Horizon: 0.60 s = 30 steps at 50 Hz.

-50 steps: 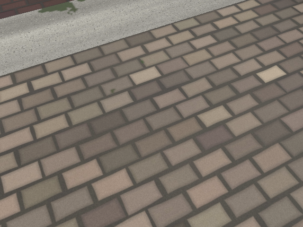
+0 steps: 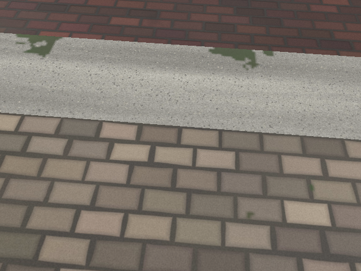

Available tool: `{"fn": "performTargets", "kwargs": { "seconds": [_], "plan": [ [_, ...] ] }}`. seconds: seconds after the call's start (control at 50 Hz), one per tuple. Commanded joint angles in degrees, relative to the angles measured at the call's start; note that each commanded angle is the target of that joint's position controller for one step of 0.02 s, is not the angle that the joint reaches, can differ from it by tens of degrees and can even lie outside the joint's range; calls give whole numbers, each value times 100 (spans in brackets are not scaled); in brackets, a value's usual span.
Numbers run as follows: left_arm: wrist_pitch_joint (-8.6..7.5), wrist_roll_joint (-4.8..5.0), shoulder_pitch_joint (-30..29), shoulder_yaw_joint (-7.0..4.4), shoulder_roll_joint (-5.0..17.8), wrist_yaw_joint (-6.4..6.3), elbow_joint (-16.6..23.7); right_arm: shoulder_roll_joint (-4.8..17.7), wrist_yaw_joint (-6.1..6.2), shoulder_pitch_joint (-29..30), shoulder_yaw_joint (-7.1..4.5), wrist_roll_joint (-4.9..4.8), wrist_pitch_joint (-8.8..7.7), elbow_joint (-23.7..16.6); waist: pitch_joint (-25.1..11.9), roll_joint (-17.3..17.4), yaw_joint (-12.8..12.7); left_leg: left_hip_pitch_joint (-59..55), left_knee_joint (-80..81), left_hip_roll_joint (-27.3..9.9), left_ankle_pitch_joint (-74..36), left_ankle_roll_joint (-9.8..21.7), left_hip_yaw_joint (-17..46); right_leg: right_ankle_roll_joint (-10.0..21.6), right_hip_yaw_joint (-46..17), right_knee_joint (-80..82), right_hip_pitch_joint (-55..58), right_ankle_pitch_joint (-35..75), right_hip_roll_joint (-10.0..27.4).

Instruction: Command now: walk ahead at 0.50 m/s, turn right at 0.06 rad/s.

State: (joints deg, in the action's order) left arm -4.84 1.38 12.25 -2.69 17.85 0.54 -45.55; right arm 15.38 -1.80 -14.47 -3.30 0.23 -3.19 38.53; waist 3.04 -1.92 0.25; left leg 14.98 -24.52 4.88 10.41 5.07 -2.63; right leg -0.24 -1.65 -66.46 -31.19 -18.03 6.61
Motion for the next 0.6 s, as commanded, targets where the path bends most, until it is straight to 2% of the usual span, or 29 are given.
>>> {"fn": "performTargets", "kwargs": {
  "seconds": [0.02, 0.06, 0.1, 0.14, 0.18, 0.24, 0.26, 0.3, 0.32, 0.34, 0.36, 0.38, 0.4, 0.42, 0.44, 0.46, 0.48, 0.5, 0.54, 0.6],
  "plan": [
    [118, -19, 299, -123, 430, -36, 169, 741, 43, 74, -204, 41, -253, -201, -380, 413, -118, -462, 1503, -1738, -1690, 1010, 1180, -128, -267, 333, -496, 609, 280],
    [138, -28, -9, -109, 345, -37, 248, 748, 89, -24, -208, 69, -280, -62, -202, 374, -10, -577, 1591, -1627, -1887, 855, 705, -174, -364, 935, -809, 1303, 190],
    [98, -20, -224, -95, 276, 15, 294, 755, 124, -16, -197, 72, -286, 6, -147, 404, 79, -628, 1663, -1460, -1772, 645, 247, -138, -310, 1735, -689, 2127, 48],
    [64, -16, -571, -54, 173, 77, 392, 814, 152, -82, -202, 53, -287, 97, -28, 417, 236, -695, 1780, -1461, -1594, 517, -6, -84, -110, 2421, -532, 2668, -69],
    [53, -11, -888, -15, 96, 140, 529, 864, 173, -274, -221, 20, -261, 250, 113, 385, 385, -1046, 1791, -1608, -1613, 479, -112, -8, -30, 2848, -624, 2797, -127],
    [46, -21, -1205, -3, 96, 261, 755, 914, 200, -485, -258, -36, -134, 439, 206, 360, 481, -1903, 1465, -1869, -2158, 435, -218, 165, 93, 3210, -1026, 2272, -220],
    [44, -29, -1247, -11, 115, 305, 828, 948, 222, -492, -273, -55, -78, 469, 185, 394, 452, -2138, 1272, -1942, -2589, 396, -253, 242, 190, 3269, -1066, 1953, -283],
    [68, -40, -1051, -82, 260, 357, 909, 1098, 295, -373, -314, -71, 24, 450, -98, 621, 235, -2384, 589, -1967, -4455, 252, -409, 450, 533, 3270, -605, 1267, -588],
    [96, -48, -717, -160, 405, 355, 879, 1179, 343, -323, -332, -69, 77, 427, -376, 766, 27, -2410, 5, -1944, -5421, 167, -490, 577, 701, 3203, -103, 949, -802],
    [113, -44, -18, -294, 648, 325, 746, 1207, 388, -243, -326, -66, 127, 402, -774, 750, -380, -2141, -986, -1818, -5780, 30, -629, 753, 764, 3354, 877, 982, -1019],
    [139, -33, 922, -468, 1013, 241, 571, 1153, 435, -201, -281, -57, 112, 335, -1285, 459, -879, -1084, -2447, -1606, -4803, -194, -693, 1052, 181, 3621, 2553, 1353, -811],
    [141, -13, 1318, -620, 1654, 165, 543, 418, 331, -836, -33, 116, -40, 56, -2027, -965, -486, 1585, -4753, -595, -223, -621, -535, 2160, -2744, 3654, 4994, 916, 762],
    [106, 10, 1413, -510, 1321, 162, 618, 539, 219, -585, 15, 53, -272, 68, -2764, -758, -678, 2632, -5643, -20, 2323, -617, 683, 2594, -4710, 4582, 5767, 419, 1268],
    [98, -40, 1241, -417, 1001, 139, 607, 887, 124, 24, -86, -202, -421, -96, -2038, -425, -824, 3184, -5699, -433, 1912, -480, 992, 2203, -3812, 4753, 5356, 349, 1071],
    [91, -27, 886, -376, 857, 119, 665, 859, 114, 291, -48, -220, -502, -200, -1380, -30, -644, 3165, -5200, -696, 1424, -404, 906, 1964, -3079, 4809, 4477, 641, 838],
    [105, -16, 501, -326, 712, 108, 741, 841, 151, 391, -68, -81, -518, -189, -876, 283, -383, 2903, -4611, -886, 1168, -443, 814, 1804, -2542, 4906, 3563, 1215, 609],
    [113, -74, 261, -260, 550, 84, 838, 878, 180, 338, -114, 18, -462, -174, -629, 258, -172, 2493, -4311, -1019, 950, -502, 785, 1749, -2178, 5090, 2897, 1716, 434],
    [120, -122, 129, -264, 576, 65, 915, 851, 178, 204, -122, 31, -392, -197, -566, -24, -9, 2188, -4145, -1038, 902, -602, 777, 1828, -2104, 5201, 2435, 2057, 365],
    [106, -93, 40, -285, 624, 16, 926, 727, 196, 43, -93, 61, -274, -148, -496, -76, 113, 1945, -3594, -1061, 767, -809, 633, 1813, -1680, 5304, 1872, 2493, 199],
    [122, -40, 194, -353, 835, -81, 847, 481, 221, 645, 11, 87, -228, -303, -363, -115, -67, 1690, -2259, -880, -336, -983, 480, 1550, -1190, 5305, 1376, 2377, -160]
  ]
}}
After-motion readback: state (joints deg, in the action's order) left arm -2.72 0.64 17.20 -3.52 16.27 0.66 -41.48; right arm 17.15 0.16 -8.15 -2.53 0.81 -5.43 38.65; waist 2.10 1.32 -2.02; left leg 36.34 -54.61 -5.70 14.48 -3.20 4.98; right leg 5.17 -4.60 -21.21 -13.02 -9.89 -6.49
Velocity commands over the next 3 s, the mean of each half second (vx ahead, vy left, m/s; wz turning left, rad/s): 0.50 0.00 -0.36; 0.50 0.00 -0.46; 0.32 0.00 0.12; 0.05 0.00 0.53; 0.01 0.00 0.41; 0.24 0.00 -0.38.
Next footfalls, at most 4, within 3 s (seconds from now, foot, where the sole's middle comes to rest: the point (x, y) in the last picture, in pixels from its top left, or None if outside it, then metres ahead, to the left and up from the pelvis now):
0.36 right None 0.37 -0.17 -0.78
0.82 left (196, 212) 0.69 -0.05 -0.78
1.28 right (278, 190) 0.79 -0.40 -0.78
1.72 left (218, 173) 0.87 -0.15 -0.78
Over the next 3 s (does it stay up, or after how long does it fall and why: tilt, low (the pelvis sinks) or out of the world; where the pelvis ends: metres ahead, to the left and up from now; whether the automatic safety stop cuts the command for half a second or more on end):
stays up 0.87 -0.31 -0.01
